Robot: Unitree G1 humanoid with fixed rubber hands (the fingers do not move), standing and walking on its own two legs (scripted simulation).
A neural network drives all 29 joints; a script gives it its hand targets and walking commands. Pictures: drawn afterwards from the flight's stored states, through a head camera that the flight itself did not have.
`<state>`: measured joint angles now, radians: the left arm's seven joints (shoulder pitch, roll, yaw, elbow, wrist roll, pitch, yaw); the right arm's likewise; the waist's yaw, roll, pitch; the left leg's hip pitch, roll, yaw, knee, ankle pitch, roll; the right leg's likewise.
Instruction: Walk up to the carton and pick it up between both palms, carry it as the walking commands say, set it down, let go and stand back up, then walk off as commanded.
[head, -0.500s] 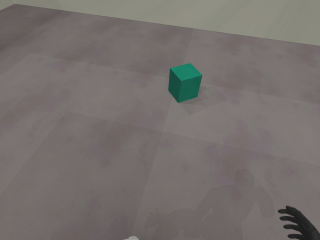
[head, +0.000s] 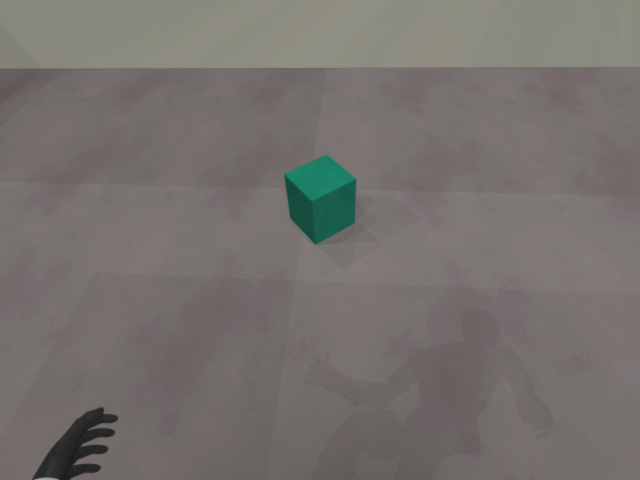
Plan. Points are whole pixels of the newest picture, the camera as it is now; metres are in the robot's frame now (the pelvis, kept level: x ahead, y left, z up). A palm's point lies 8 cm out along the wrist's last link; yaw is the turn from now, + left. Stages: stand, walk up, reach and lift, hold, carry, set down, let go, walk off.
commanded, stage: walk up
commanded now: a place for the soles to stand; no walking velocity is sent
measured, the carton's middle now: (321, 199) +1.26 -0.03 -0.63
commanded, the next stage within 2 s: none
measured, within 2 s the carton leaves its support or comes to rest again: neither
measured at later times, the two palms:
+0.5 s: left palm (78, 388) +0.30 +0.36 -0.08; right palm (538, 326) +0.32 -0.31 -0.04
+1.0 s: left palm (102, 300) +0.44 +0.37 -0.07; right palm (477, 222) +0.56 -0.31 -0.07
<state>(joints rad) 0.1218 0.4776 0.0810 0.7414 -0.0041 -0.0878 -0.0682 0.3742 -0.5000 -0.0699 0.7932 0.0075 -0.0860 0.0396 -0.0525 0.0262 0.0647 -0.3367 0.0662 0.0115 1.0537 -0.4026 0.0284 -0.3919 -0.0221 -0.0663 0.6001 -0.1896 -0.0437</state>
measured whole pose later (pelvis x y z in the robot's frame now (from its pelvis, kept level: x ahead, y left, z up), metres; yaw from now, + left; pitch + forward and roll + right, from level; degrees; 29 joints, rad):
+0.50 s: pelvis +0.22 +0.03 +0.01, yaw +1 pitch -1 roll +0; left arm 0.30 0.48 0.06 0.80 0.01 -0.07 -0.06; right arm 0.28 -0.48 -0.08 0.75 0.00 -0.10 0.05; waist -0.02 -0.06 0.03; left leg -0.28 0.04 0.10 0.51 -0.22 0.03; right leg -0.48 -0.09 -0.03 0.91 -0.36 0.00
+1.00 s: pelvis +0.43 +0.01 +0.00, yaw +3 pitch -1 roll +0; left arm 0.38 0.51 0.08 0.76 0.01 -0.08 -0.05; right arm 0.26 -0.47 -0.07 0.78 -0.01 -0.09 0.07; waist 0.06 0.00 0.04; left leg -0.43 0.06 0.07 0.61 -0.23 0.02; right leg -0.23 -0.06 -0.10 0.60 -0.36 -0.01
